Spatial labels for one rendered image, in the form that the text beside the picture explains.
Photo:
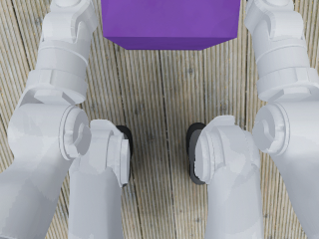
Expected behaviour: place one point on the left robot forearm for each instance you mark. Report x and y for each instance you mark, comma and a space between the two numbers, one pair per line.
63, 56

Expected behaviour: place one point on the right robot upper arm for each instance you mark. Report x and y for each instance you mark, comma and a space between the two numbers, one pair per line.
289, 132

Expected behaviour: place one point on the robot right shin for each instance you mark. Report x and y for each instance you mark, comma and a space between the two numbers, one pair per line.
229, 120

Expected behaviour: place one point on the right robot forearm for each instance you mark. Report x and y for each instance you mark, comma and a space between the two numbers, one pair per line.
280, 51

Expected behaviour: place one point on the left robot upper arm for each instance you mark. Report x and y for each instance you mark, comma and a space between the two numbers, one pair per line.
44, 139

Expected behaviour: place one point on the carton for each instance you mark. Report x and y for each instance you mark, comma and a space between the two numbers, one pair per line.
170, 25

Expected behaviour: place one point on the robot right thigh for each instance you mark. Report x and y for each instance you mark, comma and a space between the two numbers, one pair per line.
234, 200

